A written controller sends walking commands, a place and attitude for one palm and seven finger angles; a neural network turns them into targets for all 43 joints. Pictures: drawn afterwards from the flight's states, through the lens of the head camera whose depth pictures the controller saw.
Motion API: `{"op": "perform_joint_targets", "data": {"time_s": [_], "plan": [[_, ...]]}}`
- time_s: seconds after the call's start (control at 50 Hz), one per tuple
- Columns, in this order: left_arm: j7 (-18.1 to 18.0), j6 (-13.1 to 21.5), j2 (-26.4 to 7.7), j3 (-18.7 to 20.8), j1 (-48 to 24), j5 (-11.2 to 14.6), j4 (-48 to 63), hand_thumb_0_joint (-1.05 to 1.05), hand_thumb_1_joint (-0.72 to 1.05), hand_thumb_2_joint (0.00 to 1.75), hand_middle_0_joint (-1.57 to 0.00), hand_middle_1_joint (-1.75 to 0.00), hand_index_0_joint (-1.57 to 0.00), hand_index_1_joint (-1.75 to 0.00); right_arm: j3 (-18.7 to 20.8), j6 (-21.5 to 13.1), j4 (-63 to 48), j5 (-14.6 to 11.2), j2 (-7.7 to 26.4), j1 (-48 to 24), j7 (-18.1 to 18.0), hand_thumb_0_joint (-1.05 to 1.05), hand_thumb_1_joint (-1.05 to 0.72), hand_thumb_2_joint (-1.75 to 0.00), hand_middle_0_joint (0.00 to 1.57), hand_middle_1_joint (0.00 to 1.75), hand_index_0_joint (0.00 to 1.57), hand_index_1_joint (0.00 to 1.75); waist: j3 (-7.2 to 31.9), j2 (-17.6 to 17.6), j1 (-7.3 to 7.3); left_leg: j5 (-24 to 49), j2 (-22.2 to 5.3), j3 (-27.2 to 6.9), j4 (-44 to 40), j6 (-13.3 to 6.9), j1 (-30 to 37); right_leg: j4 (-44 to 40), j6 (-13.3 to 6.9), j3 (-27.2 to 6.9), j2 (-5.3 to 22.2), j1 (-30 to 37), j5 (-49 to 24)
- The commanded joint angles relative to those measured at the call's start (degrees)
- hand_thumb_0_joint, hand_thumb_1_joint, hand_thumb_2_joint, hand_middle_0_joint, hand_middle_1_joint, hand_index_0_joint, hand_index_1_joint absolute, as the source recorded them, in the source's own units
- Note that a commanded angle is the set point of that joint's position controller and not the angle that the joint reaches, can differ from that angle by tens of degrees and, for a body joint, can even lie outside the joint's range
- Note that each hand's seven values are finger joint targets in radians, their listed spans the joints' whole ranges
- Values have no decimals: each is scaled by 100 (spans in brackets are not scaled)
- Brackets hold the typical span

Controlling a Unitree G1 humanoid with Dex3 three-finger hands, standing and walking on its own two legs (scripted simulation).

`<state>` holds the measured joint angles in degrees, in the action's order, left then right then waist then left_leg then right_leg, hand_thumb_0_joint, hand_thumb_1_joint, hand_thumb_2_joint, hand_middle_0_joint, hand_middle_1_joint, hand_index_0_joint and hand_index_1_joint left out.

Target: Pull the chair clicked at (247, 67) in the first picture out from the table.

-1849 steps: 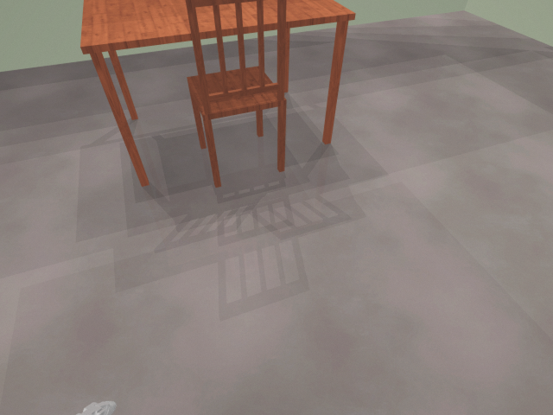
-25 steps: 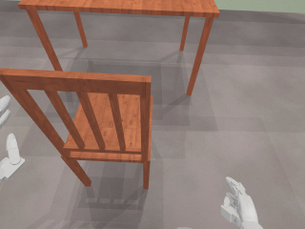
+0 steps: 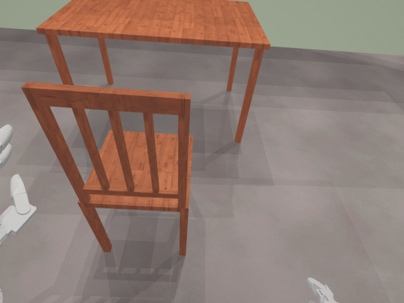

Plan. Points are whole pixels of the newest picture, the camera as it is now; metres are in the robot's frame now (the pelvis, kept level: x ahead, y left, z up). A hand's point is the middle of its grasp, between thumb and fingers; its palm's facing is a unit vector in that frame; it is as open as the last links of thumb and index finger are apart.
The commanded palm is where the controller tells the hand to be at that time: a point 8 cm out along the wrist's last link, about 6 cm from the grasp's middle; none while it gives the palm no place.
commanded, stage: stop stepping back and stand still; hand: left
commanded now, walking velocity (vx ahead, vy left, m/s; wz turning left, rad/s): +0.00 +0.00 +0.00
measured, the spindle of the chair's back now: (123, 155) +0.53 +0.23 -0.07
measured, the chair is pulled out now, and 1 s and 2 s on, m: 0.68 0.68 0.68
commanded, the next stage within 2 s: let the arm hang, fingers relaxed in 0.46 s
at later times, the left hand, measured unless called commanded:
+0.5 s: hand (10, 229) +0.17 +0.25 +0.18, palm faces +0.44 -0.80 -0.41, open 7.4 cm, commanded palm +0.11 +0.30 +0.18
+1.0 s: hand out of the picture -0.04 +0.18 -0.17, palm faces +0.09 -0.97 -0.22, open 6.9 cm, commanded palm none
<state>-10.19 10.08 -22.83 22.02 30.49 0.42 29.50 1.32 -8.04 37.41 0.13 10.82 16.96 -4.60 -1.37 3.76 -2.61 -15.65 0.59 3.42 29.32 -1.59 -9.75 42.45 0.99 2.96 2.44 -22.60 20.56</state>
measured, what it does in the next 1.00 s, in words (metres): steps on the spot: right foot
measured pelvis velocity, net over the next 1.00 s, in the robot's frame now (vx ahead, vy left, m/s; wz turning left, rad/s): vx -0.04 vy -0.01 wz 0.06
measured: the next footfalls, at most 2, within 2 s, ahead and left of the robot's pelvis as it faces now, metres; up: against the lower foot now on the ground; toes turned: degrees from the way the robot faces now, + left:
right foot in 0.12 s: +0.03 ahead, -0.13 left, +0.00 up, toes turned -3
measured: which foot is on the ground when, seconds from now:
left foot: down 0.00-1.00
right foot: up 0.00-0.10, down 0.12-1.00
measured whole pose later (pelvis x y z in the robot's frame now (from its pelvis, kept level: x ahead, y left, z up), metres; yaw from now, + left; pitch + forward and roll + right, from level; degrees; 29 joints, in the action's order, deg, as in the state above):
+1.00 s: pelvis -0.04 -0.01 +0.00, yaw +4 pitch -2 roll -1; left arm -1.4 -2.3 -12.4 0.7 20.2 -0.6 -53.8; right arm 0.2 1.4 56.2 1.5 11.2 18.9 -0.4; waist -3.2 0.6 0.2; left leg -11.4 -0.3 -1.0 29.0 -0.5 -16.1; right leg 26.8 -0.6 6.3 1.2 -12.3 12.8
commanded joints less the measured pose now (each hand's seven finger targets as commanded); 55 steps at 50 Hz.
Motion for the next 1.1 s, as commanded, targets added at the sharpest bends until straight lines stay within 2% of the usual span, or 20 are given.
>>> {"op": "perform_joint_targets", "data": {"time_s": [0.0, 0.02, 0.06, 0.12, 0.16, 0.18, 0.28, 0.3, 0.4, 0.52, 0.54, 0.56, 0.6, 0.64, 0.68, 0.72, 0.8, 0.88, 0.94, 1.08], "plan": [[-118, 635, -1510, 1258, -184, -40, 1516, 0, 90, 90, -20, -30, -20, -30, 218, -456, -922, -118, 564, -771, 70, 0, -90, -90, 20, 30, 20, 30, -198, -1909, 291, -441, -1294, -1157, -1643, -503, -1808, -236, -11, -171, 117, 1201, 240], [-92, 667, -1306, 1141, 28, 13, 1249, 0, 90, 90, -20, -30, -20, -30, 215, -450, -845, -143, 661, -650, 53, 0, -90, -90, 20, 30, 20, 30, -200, -1408, 306, 310, -1229, -1156, -1180, -390, -1321, -1241, -25, -9, 113, 1142, -27], [-11, 655, -1195, 1146, 280, 89, 469, 0, 90, 90, -20, -30, -20, -30, 214, -414, -739, -171, 736, -666, 52, 0, -90, -90, 20, 30, 20, 30, 69, -787, 268, 507, -1087, -1176, -745, -225, -913, -2367, -35, 27, 57, 1484, -796], [86, 680, -921, 882, -107, 181, -170, 0, 90, 90, -20, -30, -20, -30, 202, -371, -644, -187, 776, -686, 69, 0, -90, -90, 20, 30, 20, 30, 135, -462, 70, 271, -740, -849, -532, -29, -903, -2454, -221, -459, 410, 1587, -1859], [123, 535, -708, 563, -255, 235, -228, 0, 90, 90, -20, -30, -20, -30, 331, -317, -614, -242, 899, -649, 62, 0, -90, -90, 20, 30, 20, 30, 466, 230, 112, 349, -573, -722, -350, 6, -342, -2349, -290, -881, 430, 1223, -1529], [123, 497, -760, 536, -273, 255, -113, 0, 90, 90, -20, -30, -20, -30, 317, -287, -651, -230, 873, -751, 50, 0, -90, -90, 20, 30, 20, 30, 564, 293, 127, 281, -554, -649, -311, -27, -101, -2507, -289, -947, 522, 1064, -1240], [1, 442, -1041, 566, -762, 162, 950, 0, 90, 90, -20, -30, -20, -30, 171, -275, -836, -130, 768, -1116, -24, 0, -90, -90, 20, 30, 20, 30, 402, -157, 191, -216, -614, -759, -828, -110, -249, -2624, -180, -883, 432, 1030, -229], [-40, 465, -1263, 707, -889, 151, 1230, 0, 90, 90, -20, -30, -20, -30, 165, -276, -860, -130, 765, -1156, -53, 0, -90, -90, 20, 30, 20, 30, 245, -475, 196, -416, -625, -799, -914, -108, -329, -2657, -191, -886, 424, 956, -76], [-147, 500, -1317, 962, -511, 141, 1242, 0, 90, 90, -20, -30, -20, -30, 122, -279, -974, -120, 677, -1058, -81, 0, -90, -90, 20, 30, 20, 30, 40, -1233, 228, -890, -675, -969, -1286, -94, -834, -2559, -212, -751, 244, 1247, -119], [-26, 469, -858, 767, 95, 241, 446, 0, 90, 90, -20, -30, -20, -30, 137, -199, -1028, -164, 707, -928, 13, 0, -90, -90, 20, 30, 20, 30, 265, -826, 192, -182, -670, -877, -1158, -30, -792, -2444, -186, -626, 210, 1548, -923], [860, -467, 40, -1551, -403, -404, -3599, 0, 90, 90, -20, -30, -20, -30, 327, -298, 341, -7, 1589, -1037, 560, 0, -90, -90, 20, 30, 20, 30, -66, -767, 35, 1698, -652, -971, -177, -72, -1190, -1329, -244, -141, 349, 767, -2203], [1000, -886, 421, -1477, -331, -301, -3752, 0, 90, 90, -20, -30, -20, -30, 296, 48, 360, -24, 1090, -623, 530, 0, -90, -90, 20, 30, 20, 30, 524, -589, 154, 2023, -712, -808, -206, -21, -801, -1395, -190, -231, 363, 833, -2066], [1016, -1025, 713, -1663, -532, -269, -3952, 0, 90, 90, -20, -30, -20, -30, 188, 191, 318, 45, 882, -574, 485, 0, -90, -90, 20, 30, 20, 30, 607, -468, 228, 1894, -892, -1092, -312, -127, -951, -1235, -148, -101, 260, 783, -1353], [1010, -1026, 517, -1707, -845, -259, -4500, 0, 90, 90, -20, -30, -20, -30, 107, 354, 297, 86, 895, -601, 471, 0, -90, -90, 20, 30, 20, 30, 611, 383, 280, 1668, -755, -1203, -223, -192, -1078, -1392, -223, -267, 309, 1052, -1398], [964, -1023, 376, -1747, -1155, -273, -5092, 0, 90, 90, -20, -30, -20, -30, 108, 492, 349, 102, 945, -441, 451, 0, -90, -90, 20, 30, 20, 30, 752, 1162, 207, 1694, -478, -1026, 57, -134, -737, -1525, -478, -485, 577, 1105, -1837], [917, -1069, 302, -1832, -1333, -230, -5687, 0, 90, 90, -20, -30, -20, -30, 88, 606, 548, 121, 956, -388, 443, 0, -90, -90, 20, 30, 20, 30, 652, 728, 180, 1775, -417, -955, -17, -113, -505, -1477, -559, -441, 608, 991, -1715], [883, -1103, 243, -1994, -1150, -159, -6877, 0, 90, 90, -20, -30, -20, -30, -30, 693, 958, 116, 913, -446, 433, 0, -90, -90, 20, 30, 20, 30, 250, -1062, 314, 1110, -549, -1127, -673, -137, -614, -1694, -334, -357, 307, 1063, -814], [844, -1072, 555, -1940, -834, -155, -7656, 0, 90, 90, -20, -30, -20, -30, 8, 752, 1307, 142, 553, -86, 382, 0, -90, -90, 20, 30, 20, 30, 140, -1795, 302, -206, -521, -1087, -961, -103, -835, -1962, -393, -266, 279, 1214, -506], [868, -1061, 546, -2045, -884, -133, -8040, 0, 90, 90, -20, -30, -20, -30, 27, 810, 1485, 113, 573, 181, 373, 0, -90, -90, 20, 30, 20, 30, -61, -1300, 266, -815, -565, -1146, -1092, -107, -945, -2151, -399, -256, 265, 1135, -281], [871, -1062, 578, -2135, -772, -122, -8594, 0, 90, 90, -20, -30, -20, -30, 33, 851, 1833, 110, 494, 764, 365, 0, -90, -90, 20, 30, 20, 30, -439, -195, 201, -862, -492, -970, -877, -125, -815, -2498, -451, -447, 379, 477, 671]]}}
